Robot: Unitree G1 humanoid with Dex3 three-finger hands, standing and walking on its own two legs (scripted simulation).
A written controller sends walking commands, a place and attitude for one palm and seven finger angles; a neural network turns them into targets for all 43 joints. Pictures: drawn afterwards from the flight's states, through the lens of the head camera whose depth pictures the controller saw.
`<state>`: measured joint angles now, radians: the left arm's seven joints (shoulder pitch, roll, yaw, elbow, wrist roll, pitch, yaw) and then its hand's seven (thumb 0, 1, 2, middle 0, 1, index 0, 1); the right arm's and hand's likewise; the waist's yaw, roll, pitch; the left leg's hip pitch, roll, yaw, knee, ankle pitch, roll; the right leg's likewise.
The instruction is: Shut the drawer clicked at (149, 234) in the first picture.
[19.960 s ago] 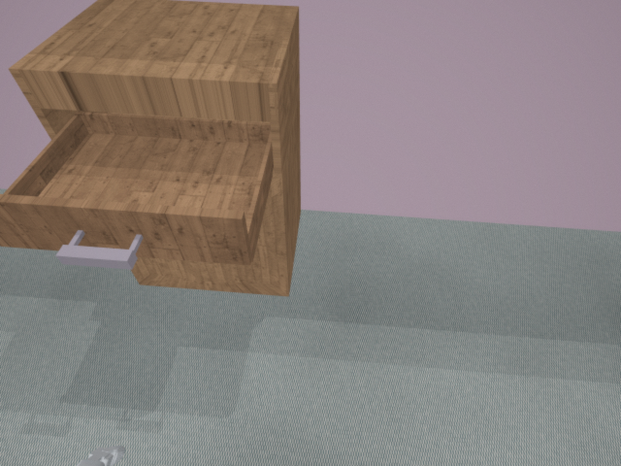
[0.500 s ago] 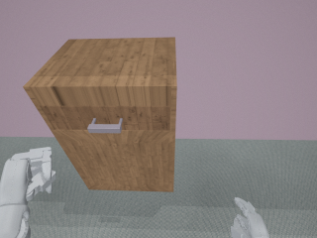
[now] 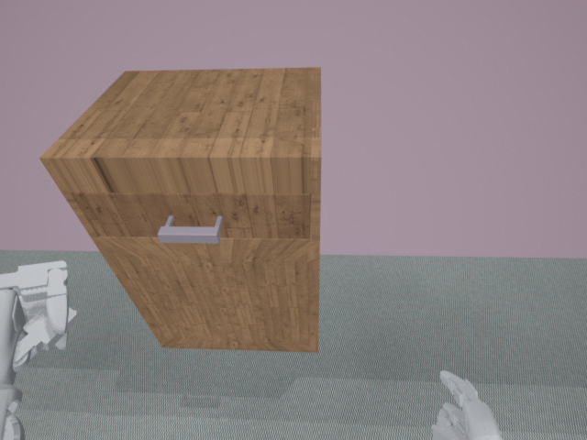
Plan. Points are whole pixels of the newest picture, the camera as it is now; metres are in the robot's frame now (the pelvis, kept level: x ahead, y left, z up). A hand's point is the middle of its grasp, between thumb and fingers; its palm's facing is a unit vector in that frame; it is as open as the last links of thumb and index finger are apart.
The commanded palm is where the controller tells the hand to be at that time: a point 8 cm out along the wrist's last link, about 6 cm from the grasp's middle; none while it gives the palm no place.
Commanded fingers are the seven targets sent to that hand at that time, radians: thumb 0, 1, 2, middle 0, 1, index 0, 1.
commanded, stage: step back with the hand held close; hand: left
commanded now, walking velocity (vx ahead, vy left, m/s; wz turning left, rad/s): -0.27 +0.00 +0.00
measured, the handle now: (192, 227) +0.56 +0.30 -0.09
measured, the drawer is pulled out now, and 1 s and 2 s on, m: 0.00 0.00 0.00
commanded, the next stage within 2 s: stop stepping back and stand still in 1.26 s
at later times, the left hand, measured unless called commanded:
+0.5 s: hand (2, 383) +0.13 +0.28 +0.16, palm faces +0.34 -0.81 -0.48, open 3.2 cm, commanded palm +0.07 +0.32 +0.18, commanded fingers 0.00 0.90 0.90 -1.40 -1.60 -1.40 -1.60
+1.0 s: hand out of the picture +0.06 +0.30 +0.16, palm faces +0.41 -0.81 -0.42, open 3.2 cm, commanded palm -0.02 +0.34 +0.18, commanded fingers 0.00 0.90 0.90 -1.40 -1.60 -1.40 -1.60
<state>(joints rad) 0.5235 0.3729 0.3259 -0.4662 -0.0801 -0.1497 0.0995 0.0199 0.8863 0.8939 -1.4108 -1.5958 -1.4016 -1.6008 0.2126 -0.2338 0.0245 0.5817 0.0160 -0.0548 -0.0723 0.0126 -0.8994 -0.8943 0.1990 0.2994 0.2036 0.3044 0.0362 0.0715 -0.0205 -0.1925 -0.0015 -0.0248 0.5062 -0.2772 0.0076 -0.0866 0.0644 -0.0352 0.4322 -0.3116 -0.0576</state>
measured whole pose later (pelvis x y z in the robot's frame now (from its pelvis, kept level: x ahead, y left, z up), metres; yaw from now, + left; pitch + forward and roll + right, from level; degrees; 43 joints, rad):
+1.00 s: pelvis -0.13 +0.05 -0.01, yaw +5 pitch +2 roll -2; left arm 0.57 0.41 0.38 -0.60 -0.03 -0.27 0.16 0.01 0.89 0.89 -1.41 -1.60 -1.40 -1.60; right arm 0.19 -0.21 -0.03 0.60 0.00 -0.05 -0.07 0.01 -0.90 -0.89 0.20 0.30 0.20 0.30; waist -0.02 -0.03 0.02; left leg -0.44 -0.04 -0.02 0.61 -0.20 0.05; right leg -0.41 0.04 0.03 0.61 -0.21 0.01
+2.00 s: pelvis -0.31 +0.02 +0.00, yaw +1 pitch +0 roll +0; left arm 0.63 0.38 0.37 -0.56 -0.04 -0.21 0.16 0.01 0.89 0.89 -1.41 -1.60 -1.40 -1.60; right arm 0.25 -0.18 0.01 0.61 0.01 -0.07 -0.06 0.01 -0.90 -0.89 0.20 0.30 0.20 0.30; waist 0.02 0.00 -0.04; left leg -0.44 -0.01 0.03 0.85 -0.36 0.01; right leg -0.20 0.01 -0.03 0.50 -0.28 -0.06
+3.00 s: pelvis -0.29 +0.06 +0.00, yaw +3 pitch -2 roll +0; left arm 0.30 0.17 0.00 1.10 0.01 0.01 0.03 0.01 0.91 0.89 -0.36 -0.48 -0.35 -0.48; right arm 0.29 -0.16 0.00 1.07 -0.02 0.02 -0.03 0.01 -0.92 -0.89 0.20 0.30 0.20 0.30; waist 0.00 0.02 0.04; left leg -0.18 0.01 0.08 0.43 -0.22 0.02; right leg -0.18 -0.03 -0.06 0.42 -0.21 0.00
